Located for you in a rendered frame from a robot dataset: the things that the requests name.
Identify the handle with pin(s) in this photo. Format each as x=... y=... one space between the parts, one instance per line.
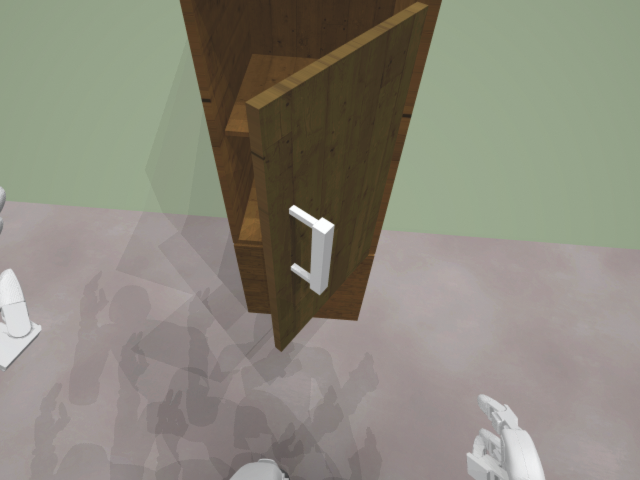
x=321 y=249

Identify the cupboard door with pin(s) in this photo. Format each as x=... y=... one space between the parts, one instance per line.
x=322 y=139

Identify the left robot hand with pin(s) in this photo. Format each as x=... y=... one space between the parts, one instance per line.
x=18 y=332

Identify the right robot hand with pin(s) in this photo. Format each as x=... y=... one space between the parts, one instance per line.
x=514 y=456

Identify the left robot shin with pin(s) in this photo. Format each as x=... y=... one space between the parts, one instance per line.
x=269 y=461

